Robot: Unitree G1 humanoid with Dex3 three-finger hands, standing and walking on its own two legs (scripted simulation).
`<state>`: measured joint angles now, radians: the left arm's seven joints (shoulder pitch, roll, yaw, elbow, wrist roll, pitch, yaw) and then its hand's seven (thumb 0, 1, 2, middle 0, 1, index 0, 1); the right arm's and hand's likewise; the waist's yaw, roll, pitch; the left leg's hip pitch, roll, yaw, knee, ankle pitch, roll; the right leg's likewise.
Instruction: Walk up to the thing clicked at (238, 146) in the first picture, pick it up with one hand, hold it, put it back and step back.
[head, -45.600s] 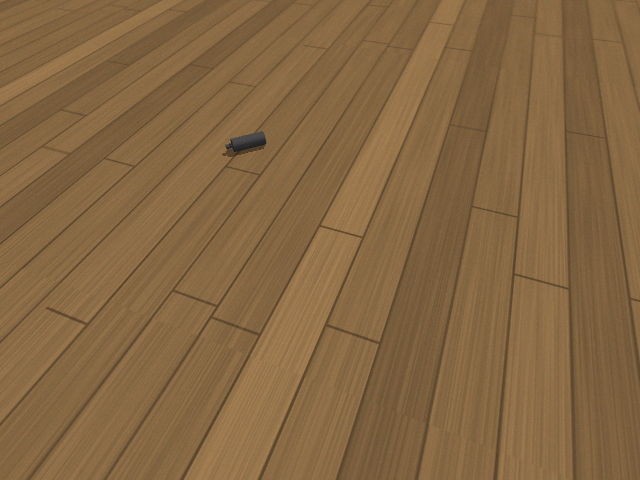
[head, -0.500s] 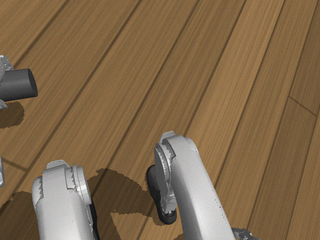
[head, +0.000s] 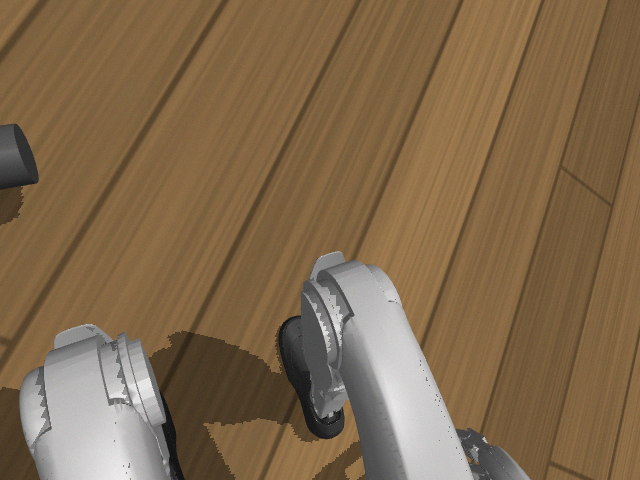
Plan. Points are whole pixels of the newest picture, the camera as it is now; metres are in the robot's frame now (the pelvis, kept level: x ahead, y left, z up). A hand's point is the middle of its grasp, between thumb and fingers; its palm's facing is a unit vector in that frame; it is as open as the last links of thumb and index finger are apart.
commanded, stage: rest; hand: left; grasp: from above
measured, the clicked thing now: out of the picture +0.50 +0.32 -0.24
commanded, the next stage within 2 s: open in 0.94 s
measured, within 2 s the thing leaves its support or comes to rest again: rests again in 1.38 s
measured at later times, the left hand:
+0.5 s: hand out of the picture +0.50 +0.29 -0.25, palm faces -0.49 -0.08 -0.87, open 9.7 cm
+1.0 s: hand out of the picture +0.50 +0.29 -0.27, palm faces -0.48 -0.08 -0.87, open 9.8 cm
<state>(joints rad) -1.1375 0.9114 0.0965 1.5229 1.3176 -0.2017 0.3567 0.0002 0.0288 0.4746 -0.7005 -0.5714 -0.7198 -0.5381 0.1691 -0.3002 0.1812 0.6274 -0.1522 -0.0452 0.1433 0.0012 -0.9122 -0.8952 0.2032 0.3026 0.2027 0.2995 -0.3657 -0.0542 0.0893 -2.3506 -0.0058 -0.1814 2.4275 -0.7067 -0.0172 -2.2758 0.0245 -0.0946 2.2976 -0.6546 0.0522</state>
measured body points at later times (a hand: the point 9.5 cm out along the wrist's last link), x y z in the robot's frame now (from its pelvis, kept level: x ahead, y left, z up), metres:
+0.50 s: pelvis +0.00 +0.00 -0.01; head +0.30 +0.10 +0.31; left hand +0.52 +0.29 -0.20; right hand +0.02 -0.26 -0.07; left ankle +0.06 +0.13 -0.30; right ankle +0.11 -0.13 -0.30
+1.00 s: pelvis +0.00 +0.01 -0.01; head +0.30 +0.11 +0.30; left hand +0.52 +0.29 -0.22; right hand +0.02 -0.25 -0.06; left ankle +0.06 +0.13 -0.30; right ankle +0.11 -0.13 -0.30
